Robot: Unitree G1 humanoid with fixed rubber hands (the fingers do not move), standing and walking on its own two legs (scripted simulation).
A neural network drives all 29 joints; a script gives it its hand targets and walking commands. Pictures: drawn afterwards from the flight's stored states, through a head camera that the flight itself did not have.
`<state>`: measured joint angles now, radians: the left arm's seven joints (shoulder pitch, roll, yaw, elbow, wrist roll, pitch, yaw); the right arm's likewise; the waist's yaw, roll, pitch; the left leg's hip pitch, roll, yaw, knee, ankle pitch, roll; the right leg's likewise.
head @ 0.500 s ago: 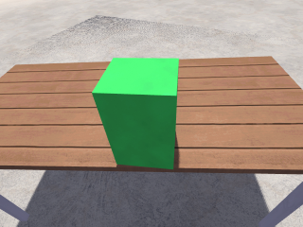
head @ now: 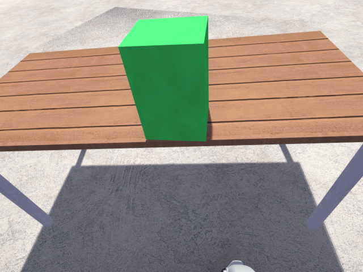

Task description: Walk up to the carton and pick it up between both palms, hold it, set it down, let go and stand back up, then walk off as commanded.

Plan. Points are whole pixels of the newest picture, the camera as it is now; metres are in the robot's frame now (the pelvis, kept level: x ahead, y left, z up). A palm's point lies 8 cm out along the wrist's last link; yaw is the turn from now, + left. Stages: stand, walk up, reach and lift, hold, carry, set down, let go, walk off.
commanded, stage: walk off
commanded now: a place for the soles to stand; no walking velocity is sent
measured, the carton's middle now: (173, 83) +0.59 +0.05 +0.14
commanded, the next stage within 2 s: stand in 0.32 s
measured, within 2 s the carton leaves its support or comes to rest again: neither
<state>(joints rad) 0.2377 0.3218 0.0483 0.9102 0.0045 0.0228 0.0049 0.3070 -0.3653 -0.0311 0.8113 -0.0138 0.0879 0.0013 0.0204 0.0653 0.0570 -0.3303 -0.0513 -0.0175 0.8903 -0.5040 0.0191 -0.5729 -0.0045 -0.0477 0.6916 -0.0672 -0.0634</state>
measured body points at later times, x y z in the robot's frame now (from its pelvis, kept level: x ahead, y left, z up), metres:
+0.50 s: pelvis -0.16 -0.01 +0.00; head -0.16 -0.06 +0.45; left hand -0.10 +0.29 -0.10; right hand -0.07 -0.30 -0.14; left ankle -0.04 +0.12 -0.68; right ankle -0.18 -0.10 -0.69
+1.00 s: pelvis -0.16 -0.01 +0.00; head -0.12 -0.04 +0.45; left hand -0.11 +0.32 -0.09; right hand -0.06 -0.30 -0.13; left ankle -0.08 +0.13 -0.68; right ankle -0.17 -0.11 -0.69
